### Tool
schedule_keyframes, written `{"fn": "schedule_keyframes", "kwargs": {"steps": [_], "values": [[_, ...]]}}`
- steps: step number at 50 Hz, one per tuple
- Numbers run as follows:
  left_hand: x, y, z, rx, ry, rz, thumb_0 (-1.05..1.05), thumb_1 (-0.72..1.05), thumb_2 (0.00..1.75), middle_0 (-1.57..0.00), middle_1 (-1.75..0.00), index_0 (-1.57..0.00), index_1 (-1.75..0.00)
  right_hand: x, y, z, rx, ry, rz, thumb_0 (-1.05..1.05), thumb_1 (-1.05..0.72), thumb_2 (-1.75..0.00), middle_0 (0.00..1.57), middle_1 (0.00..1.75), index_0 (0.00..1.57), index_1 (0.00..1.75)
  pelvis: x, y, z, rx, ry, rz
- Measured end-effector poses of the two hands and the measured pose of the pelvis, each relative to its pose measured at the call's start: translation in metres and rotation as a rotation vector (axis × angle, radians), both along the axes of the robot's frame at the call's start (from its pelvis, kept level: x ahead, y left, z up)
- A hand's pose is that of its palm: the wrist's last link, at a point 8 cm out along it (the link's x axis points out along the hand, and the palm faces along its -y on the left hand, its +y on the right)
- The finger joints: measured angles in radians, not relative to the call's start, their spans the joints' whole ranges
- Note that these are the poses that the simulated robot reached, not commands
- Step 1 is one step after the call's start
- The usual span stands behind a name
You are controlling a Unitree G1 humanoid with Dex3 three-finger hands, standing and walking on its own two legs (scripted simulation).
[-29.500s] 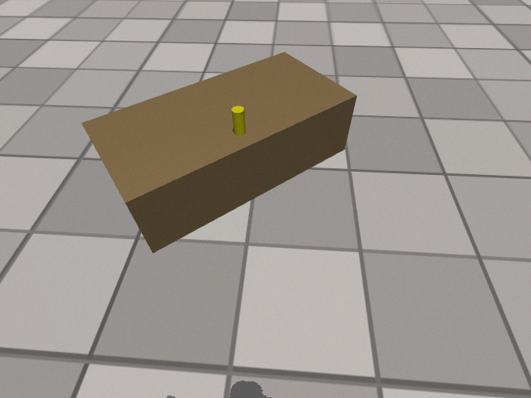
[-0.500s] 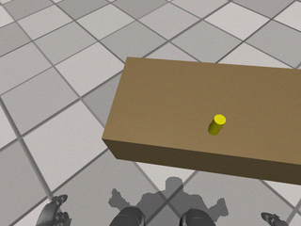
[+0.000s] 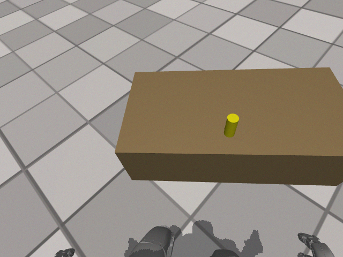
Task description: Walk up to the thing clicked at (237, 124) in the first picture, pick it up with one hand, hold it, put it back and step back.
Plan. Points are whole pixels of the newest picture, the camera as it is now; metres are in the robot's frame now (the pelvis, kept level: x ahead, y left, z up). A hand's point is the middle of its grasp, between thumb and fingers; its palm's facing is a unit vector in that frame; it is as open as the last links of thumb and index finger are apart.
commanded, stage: step back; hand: right
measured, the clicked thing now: (231, 125) +0.68 -0.20 -0.34
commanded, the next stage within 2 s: none
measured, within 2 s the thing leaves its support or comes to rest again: neither
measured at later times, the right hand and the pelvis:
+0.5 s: hand out of the picture -0.04 -0.23 -0.13, palm faces -0.04 +0.91 -0.41, open 7.4 cm; pelvis -0.15 +0.04 +0.01, yaw +0 degrees
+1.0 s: hand out of the picture -0.24 -0.23 -0.16, palm faces -0.09 +0.91 -0.40, open 7.4 cm; pelvis -0.33 +0.04 -0.01, yaw +2 degrees
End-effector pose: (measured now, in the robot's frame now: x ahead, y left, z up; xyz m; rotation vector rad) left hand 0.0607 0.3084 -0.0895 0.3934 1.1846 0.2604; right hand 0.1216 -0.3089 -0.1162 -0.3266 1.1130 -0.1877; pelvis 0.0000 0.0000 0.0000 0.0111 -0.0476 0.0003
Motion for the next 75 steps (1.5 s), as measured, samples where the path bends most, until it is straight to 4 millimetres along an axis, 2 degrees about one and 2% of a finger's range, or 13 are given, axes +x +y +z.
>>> {"fn": "schedule_keyframes", "kwargs": {"steps": [7, 12, 15, 23, 31, 38, 44, 51, 55, 60, 65, 69, 75], "values": [[-0.009, 0.018, 0.010, 0.036, -0.081, -0.016, 0.00, 0.90, 0.89, -0.21, -0.30, -0.21, -0.30, -0.078, 0.002, -0.005, -0.033, 0.141, 0.011, 0.00, -0.90, -0.90, 0.21, 0.30, 0.20, 0.30, -0.039, 0.011, 0.002, 0.000, 0.018, 0.043], [-0.022, 0.041, -0.006, 0.017, -0.139, -0.021, 0.00, 0.90, 0.89, -0.21, -0.30, -0.21, -0.30, -0.119, 0.018, -0.006, -0.066, 0.177, 0.032, 0.00, -0.90, -0.90, 0.21, 0.30, 0.20, 0.30, -0.075, 0.028, -0.010, 0.002, 0.013, 0.075], [-0.039, 0.048, -0.014, -0.002, -0.118, -0.002, 0.00, 0.90, 0.89, -0.20, -0.30, -0.20, -0.30, -0.140, 0.031, 0.003, -0.060, 0.165, 0.033, 0.00, -0.90, -0.90, 0.21, 0.30, 0.20, 0.30, -0.094, 0.035, -0.007, -0.002, 0.000, 0.061], [-0.101, 0.044, -0.017, -0.049, -0.045, -0.007, 0.00, 0.91, 0.89, -0.20, -0.30, -0.20, -0.30, -0.166, 0.043, 0.027, -0.071, 0.067, 0.021, 0.00, -0.90, -0.90, 0.21, 0.30, 0.21, 0.30, -0.138, 0.037, 0.007, -0.031, 0.014, 0.011], [-0.170, 0.027, -0.024, -0.036, 0.020, -0.050, 0.00, 0.91, 0.89, -0.20, -0.30, -0.20, -0.30, -0.197, 0.024, 0.014, -0.050, -0.040, 0.014, 0.00, -0.90, -0.90, 0.21, 0.30, 0.21, 0.30, -0.197, 0.024, -0.006, -0.017, 0.015, -0.052], [-0.236, 0.016, -0.005, -0.014, 0.030, -0.027, 0.00, 0.90, 0.89, -0.21, -0.30, -0.21, -0.30, -0.255, 0.012, 0.006, -0.026, 0.002, -0.026, 0.00, -0.90, -0.90, 0.21, 0.30, 0.20, 0.30, -0.241, 0.018, 0.001, 0.010, 0.005, -0.040], [-0.255, 0.030, 0.004, 0.026, -0.042, -0.029, 0.00, 0.90, 0.89, -0.21, -0.30, -0.21, -0.30, -0.315, 0.016, 0.001, -0.045, 0.086, 0.001, 0.00, -0.90, -0.90, 0.21, 0.30, 0.20, 0.30, -0.279, 0.024, 0.001, 0.013, 0.012, 0.007], [-0.282, 0.051, -0.013, 0.001, -0.105, -0.011, 0.00, 0.90, 0.89, -0.20, -0.30, -0.20, -0.30, -0.374, 0.037, 0.000, -0.057, 0.126, 0.036, 0.00, -0.90, -0.90, 0.21, 0.30, 0.20, 0.30, -0.334, 0.038, -0.009, 0.019, -0.011, 0.033], [-0.311, 0.048, -0.013, -0.029, -0.080, 0.000, 0.00, 0.91, 0.89, -0.20, -0.30, -0.20, -0.30, -0.399, 0.041, 0.014, -0.062, 0.102, 0.034, 0.00, -0.90, -0.90, 0.21, 0.30, 0.20, 0.30, -0.360, 0.036, 0.000, -0.014, 0.000, 0.025], [-0.362, 0.038, -0.017, -0.053, -0.018, -0.021, 0.00, 0.91, 0.89, -0.20, -0.30, -0.20, -0.30, -0.415, 0.030, 0.024, -0.076, 0.029, 0.024, 0.00, -0.90, -0.90, 0.21, 0.30, 0.21, 0.30, -0.391, 0.029, 0.003, -0.021, 0.017, -0.018], [-0.419, 0.023, -0.023, -0.043, 0.063, -0.026, 0.00, 0.91, 0.89, -0.20, -0.30, -0.20, -0.30, -0.436, 0.006, 0.019, -0.076, -0.029, -0.005, 0.00, -0.90, -0.90, 0.21, 0.30, 0.21, 0.30, -0.419, 0.017, -0.004, -0.040, 0.008, -0.052], [-0.460, 0.014, -0.015, -0.047, 0.099, 0.010, 0.00, 0.91, 0.89, -0.20, -0.30, -0.20, -0.30, -0.463, -0.002, 0.017, -0.063, 0.015, -0.033, 0.00, -0.90, -0.90, 0.21, 0.30, 0.20, 0.30, -0.429, 0.012, 0.003, -0.010, 0.011, -0.055], [-0.479, 0.020, -0.010, -0.044, 0.080, 0.042, 0.00, 0.90, 0.89, -0.21, -0.30, -0.21, -0.30, -0.495, 0.005, 0.009, -0.046, 0.108, -0.013, 0.00, -0.90, -0.90, 0.21, 0.30, 0.20, 0.30, -0.435, 0.018, 0.005, -0.004, 0.016, -0.009]]}}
